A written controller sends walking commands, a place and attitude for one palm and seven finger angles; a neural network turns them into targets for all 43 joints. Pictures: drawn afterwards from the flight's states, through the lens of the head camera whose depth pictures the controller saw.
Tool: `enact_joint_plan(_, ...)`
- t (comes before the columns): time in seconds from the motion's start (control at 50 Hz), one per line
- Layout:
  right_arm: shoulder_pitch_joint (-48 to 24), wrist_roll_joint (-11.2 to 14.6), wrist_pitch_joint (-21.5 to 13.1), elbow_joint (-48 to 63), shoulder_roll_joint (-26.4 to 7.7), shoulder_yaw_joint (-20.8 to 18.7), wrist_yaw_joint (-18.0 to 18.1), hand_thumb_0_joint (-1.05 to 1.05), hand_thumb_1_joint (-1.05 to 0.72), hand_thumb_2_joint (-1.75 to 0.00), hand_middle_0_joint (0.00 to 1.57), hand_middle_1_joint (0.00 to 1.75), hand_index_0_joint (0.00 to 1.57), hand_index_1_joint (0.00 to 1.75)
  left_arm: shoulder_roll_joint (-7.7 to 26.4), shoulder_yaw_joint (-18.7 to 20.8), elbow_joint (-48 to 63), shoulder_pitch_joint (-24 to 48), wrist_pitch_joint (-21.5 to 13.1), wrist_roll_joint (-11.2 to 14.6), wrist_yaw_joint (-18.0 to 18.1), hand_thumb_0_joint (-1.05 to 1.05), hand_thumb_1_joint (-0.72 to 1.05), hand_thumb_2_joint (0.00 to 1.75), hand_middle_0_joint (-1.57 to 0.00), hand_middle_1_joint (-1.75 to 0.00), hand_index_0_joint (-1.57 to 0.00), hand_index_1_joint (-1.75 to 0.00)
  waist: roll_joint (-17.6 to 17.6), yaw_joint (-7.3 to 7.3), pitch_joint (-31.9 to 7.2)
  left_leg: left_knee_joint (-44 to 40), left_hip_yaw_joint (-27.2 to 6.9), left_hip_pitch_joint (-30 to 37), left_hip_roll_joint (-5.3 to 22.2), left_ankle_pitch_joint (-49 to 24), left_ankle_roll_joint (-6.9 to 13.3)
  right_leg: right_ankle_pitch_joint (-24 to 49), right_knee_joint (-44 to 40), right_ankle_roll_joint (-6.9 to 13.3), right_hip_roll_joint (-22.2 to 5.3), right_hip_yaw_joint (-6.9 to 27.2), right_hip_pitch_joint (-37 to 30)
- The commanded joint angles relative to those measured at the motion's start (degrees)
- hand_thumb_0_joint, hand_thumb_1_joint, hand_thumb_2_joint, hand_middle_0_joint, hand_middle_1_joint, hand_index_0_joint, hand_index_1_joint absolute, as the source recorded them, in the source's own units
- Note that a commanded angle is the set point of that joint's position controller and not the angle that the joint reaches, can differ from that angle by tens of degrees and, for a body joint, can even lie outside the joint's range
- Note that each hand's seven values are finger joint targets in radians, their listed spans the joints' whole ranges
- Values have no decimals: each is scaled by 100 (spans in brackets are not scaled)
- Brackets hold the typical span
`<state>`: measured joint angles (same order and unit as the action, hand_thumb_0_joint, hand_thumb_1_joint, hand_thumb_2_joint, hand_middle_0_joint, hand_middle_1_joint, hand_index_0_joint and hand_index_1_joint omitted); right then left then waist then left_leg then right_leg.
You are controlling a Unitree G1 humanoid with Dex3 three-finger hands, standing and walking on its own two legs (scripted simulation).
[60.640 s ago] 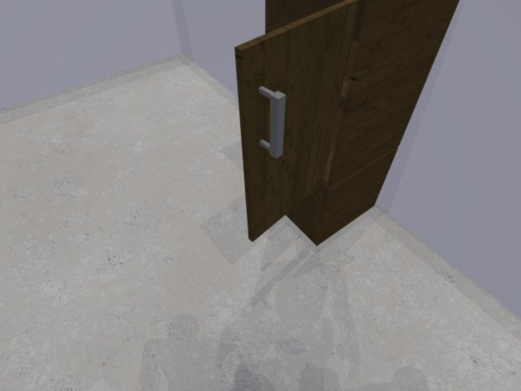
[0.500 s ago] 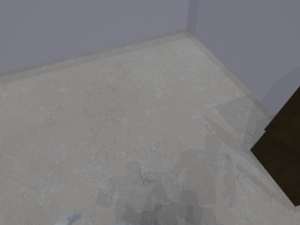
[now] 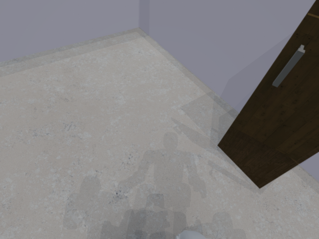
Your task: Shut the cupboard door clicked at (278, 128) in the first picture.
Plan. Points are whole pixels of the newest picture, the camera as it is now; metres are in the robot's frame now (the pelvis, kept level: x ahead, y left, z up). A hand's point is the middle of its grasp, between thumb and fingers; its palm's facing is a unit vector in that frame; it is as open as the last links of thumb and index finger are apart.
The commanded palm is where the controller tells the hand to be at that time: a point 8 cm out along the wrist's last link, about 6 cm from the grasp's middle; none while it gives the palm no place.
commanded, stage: turn to face it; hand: left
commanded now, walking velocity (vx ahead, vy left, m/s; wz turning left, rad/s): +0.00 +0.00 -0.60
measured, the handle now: (288, 66) +0.68 -0.40 +0.09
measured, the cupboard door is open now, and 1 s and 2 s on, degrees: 21 21 21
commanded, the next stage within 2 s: take the last steps up to it in 0.78 s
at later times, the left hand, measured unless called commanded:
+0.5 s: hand (113, 237) +0.14 +0.13 -0.15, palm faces -0.25 -0.93 -0.25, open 7.4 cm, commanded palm none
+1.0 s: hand (113, 228) +0.16 +0.13 -0.16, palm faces -0.42 -0.88 -0.23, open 7.4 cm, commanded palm none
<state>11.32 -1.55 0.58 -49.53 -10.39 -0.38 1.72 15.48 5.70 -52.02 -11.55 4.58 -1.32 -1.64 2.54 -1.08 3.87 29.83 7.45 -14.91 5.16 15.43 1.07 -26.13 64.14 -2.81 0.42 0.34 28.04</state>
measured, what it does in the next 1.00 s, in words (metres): steps on the spot, turning right: right foot, then left foot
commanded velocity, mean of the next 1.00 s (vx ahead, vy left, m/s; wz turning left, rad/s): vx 0.04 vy -0.02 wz -0.39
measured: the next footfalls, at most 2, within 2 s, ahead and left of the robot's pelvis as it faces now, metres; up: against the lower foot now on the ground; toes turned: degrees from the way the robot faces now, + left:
right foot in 0.26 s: +0.02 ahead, -0.15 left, +0.00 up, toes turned -14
left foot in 0.66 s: +0.10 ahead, +0.08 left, +0.00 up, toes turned -17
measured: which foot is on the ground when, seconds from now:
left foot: down 0.00-0.26, up 0.28-0.64, down 0.66-1.00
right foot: up 0.00-0.24, down 0.26-0.66, up 0.68-1.00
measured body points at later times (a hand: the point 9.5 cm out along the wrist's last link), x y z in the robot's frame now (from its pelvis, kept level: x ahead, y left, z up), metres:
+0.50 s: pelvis +0.00 -0.04 +0.00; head +0.02 -0.06 +0.45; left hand +0.15 +0.18 -0.13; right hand -0.02 -0.31 -0.15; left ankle +0.04 +0.10 -0.67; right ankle -0.02 -0.14 -0.74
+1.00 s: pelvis +0.01 -0.02 +0.00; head +0.03 -0.03 +0.45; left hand +0.19 +0.18 -0.15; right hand -0.07 -0.24 -0.15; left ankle +0.07 +0.09 -0.74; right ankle -0.08 -0.11 -0.72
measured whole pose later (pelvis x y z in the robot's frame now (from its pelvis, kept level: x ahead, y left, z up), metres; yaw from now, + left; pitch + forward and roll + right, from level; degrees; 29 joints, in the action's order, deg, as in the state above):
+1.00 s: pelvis +0.01 -0.02 +0.00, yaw -27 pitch +1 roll -1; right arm 15.5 -1.9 1.2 -55.6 -10.5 -1.4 1.3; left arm 12.5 4.3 -55.1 -11.4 3.9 -1.2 -1.3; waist -1.6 1.0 2.2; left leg 29.7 7.8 -14.6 5.9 15.5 -0.5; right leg -25.2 40.6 -0.6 -0.2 -2.2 16.5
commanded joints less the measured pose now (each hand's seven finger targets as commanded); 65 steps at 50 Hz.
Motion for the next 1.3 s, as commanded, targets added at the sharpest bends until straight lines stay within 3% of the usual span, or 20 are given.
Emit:
enact_joint_plan(0.0, 506, -21, -120, 163, -1221, -404, 111, 0, -90, -90, 20, 30, 20, 30, 198, 25, 545, 307, -113, 15, -62, 0, 90, 90, -20, -30, -20, -30, -1271, 263, -669, -870, -692, 1235, 1448, -2768, 626, 82, -307, -96, -228, -153, 436)
enact_joint_plan(0.14, 579, -33, -58, -1, -1414, -533, 8, 0, -90, -90, 20, 30, 20, 30, 120, -33, 608, 485, -185, 4, -63, 0, 90, 90, -20, -30, -20, -30, -1600, 354, -628, -519, -242, 1026, 1607, -2682, 537, 143, -2102, 87, -86, -604, -511)
enact_joint_plan(0.2, 270, 29, -28, 41, -1421, -553, -34, 0, -90, -90, 20, 30, 20, 30, 363, 38, 406, -170, -241, 3, -21, 0, 90, 90, -20, -30, -20, -30, -1026, -78, -775, 354, 140, 188, 1437, -1667, 69, 1520, -3728, 300, -134, -512, -1955)
enact_joint_plan(0.24, -51, 65, 26, 453, -752, -374, -107, 0, -90, -90, 20, 30, 20, 30, 1400, 208, 237, -726, -385, -40, 130, 0, 90, 90, -20, -30, -20, -30, 1646, -391, -646, 2810, 382, -2015, 18, 2156, -568, 4005, -4623, 1238, -2214, 2417, -2808)
enact_joint_plan(0.26, -127, 78, 124, 442, -919, -371, -53, 0, -90, -90, 20, 30, 20, 30, 1452, 198, 213, -828, -355, 33, 190, 0, 90, 90, -20, -30, -20, -30, 1234, -419, -676, 3511, -423, -2073, 98, 2100, -485, 3730, -4645, 1577, -2379, 2330, -2467)
enact_joint_plan(0.32, -72, 45, 146, 233, -985, -414, -63, 0, -90, -90, 20, 30, 20, 30, 896, 86, 443, 150, -345, 24, 255, 0, 90, 90, -20, -30, -20, -30, 1316, 3, -280, 3817, -757, -2272, 231, 998, -521, 2263, -4768, 1342, -1610, 1694, -1902)
enact_joint_plan(0.42, 138, 44, 150, 74, -786, -384, -112, 0, -90, -90, 20, 30, 20, 30, 803, 17, 434, 74, -402, 4, 221, 0, 90, 90, -20, -30, -20, -30, 429, 100, -578, 2880, -527, -1567, -54, 604, -608, 2697, -4564, 1290, -1261, 1325, -1792)
enact_joint_plan(0.54, 92, 103, 74, 159, -719, -356, -73, 0, -90, -90, 20, 30, 20, 30, 881, 65, 340, 47, -357, -56, 210, 0, 90, 90, -20, -30, -20, -30, 673, 85, -461, 1440, -525, -899, -231, 844, -501, 2288, -4511, 1391, -1329, 1804, -1491)
enact_joint_plan(0.6, 654, 108, -20, -75, -741, -333, -2, 0, -90, -90, 20, 30, 20, 30, 719, 31, 331, 226, -307, 29, 200, 0, 90, 90, -20, -30, -20, -30, 456, 354, -569, -287, -465, 508, -341, -320, -421, 2178, -3990, 926, -914, 1628, -823)
enact_joint_plan(0.64, 787, 29, -110, -42, -1544, -459, 39, 0, -90, -90, 20, 30, 20, 30, 141, -79, 382, -93, -277, 108, 151, 0, 90, 90, -20, -30, -20, -30, -1864, 296, -768, -1295, -2508, 1160, 1532, -841, 269, 104, -2301, 330, 246, 505, 145)
enact_joint_plan(0.66, 788, -28, -78, 15, -1624, -445, 72, 0, -90, -90, 20, 30, 20, 30, 258, -68, 434, 19, -257, 69, 159, 0, 90, 90, -20, -30, -20, -30, -1817, 351, -597, -1443, -2795, 728, 2067, -1254, 775, -781, -1260, 256, 184, 262, 146)
enact_joint_plan(0.68, 617, -68, -61, 103, -1531, -397, 83, 0, -90, -90, 20, 30, 20, 30, 263, -37, 464, 18, -259, 38, 139, 0, 90, 90, -20, -30, -20, -30, -1143, 267, -464, -1404, -2527, 157, 2012, -1181, 948, -595, -725, 247, -1, 372, -155)
enact_joint_plan(0.78, 330, -55, -117, -20, -1094, -282, 138, 0, -90, -90, 20, 30, 20, 30, 112, -26, 155, -49, -163, 11, 67, 0, 90, 90, -20, -30, -20, -30, -1274, 96, -500, -1067, -1188, 610, 1179, -2595, 670, 0, -443, 90, -71, 113, 2)
enact_joint_plan(0.86, 670, -51, -79, -250, -1135, -357, 116, 0, -90, -90, 20, 30, 20, 30, -44, -111, 167, 188, -180, 17, 72, 0, 90, 90, -20, -30, -20, -30, -1313, 284, -664, -914, -1065, 913, 1232, -2672, 740, -63, -1585, 91, -63, -185, -386)
enact_joint_plan(0.98, 538, -43, -20, -398, -1363, -501, 28, 0, -90, -90, 20, 30, 20, 30, 81, -47, -72, -278, -228, -30, -74, 0, 90, 90, -20, -30, -20, -30, -985, 90, -462, -916, -1043, -291, 1266, 1340, 373, 646, -3729, 346, 122, -511, -2009)
enact_joint_plan(1.0, 411, -18, -25, -373, -1212, -489, 7, 0, -90, -90, 20, 30, 20, 30, 311, 25, -201, -670, -273, -54, -62, 0, 90, 90, -20, -30, -20, -30, -342, -133, -404, -226, -631, -970, 879, 1741, 136, 306, -4417, 499, -136, -86, -2688)
enact_joint_plan(1.02, 199, 63, -40, -197, -764, -392, -24, 0, -90, -90, 20, 30, 20, 30, 808, 118, -315, -1087, -341, -109, 11, 0, 90, 90, -20, -30, -20, -30, 1369, -360, -325, 1356, 245, -2205, 19, 2068, -251, -934, -5425, 1049, -1357, 1895, -3279)
enact_joint_plan(1.04, -422, 4, -28, 77, -772, -331, -70, 0, -90, -90, 20, 30, 20, 30, 1042, 136, -354, -1204, -343, -35, 104, 0, 90, 90, -20, -30, -20, -30, 1615, -543, 155, 2583, -77, -2793, -171, 2139, -292, -1192, -5873, 1519, -2063, 2818, -2719)
enact_joint_plan(1.16, -19, -57, -84, -257, -645, -391, -197, 0, -90, -90, 20, 30, 20, 30, 304, -74, -271, -485, -626, 2, 164, 0, 90, 90, -20, -30, -20, -30, 370, 182, 320, 3060, -388, -2359, 102, 393, -368, 1074, -5394, 1492, -1182, 969, -2106)
enact_joint_plan(1.28, -386, -18, -187, -94, -531, -334, -164, 0, -90, -90, 20, 30, 20, 30, 390, -110, -598, -958, -658, -29, 171, 0, 90, 90, -20, -30, -20, -30, 361, 15, -41, 1689, -79, -2160, -25, 336, -348, 3030, -4917, 1587, -1186, 869, -2939)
